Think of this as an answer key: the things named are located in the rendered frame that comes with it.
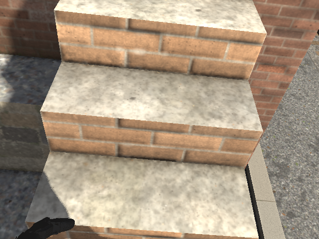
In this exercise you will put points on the left robot hand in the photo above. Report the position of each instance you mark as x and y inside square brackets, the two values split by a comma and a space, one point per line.
[47, 227]

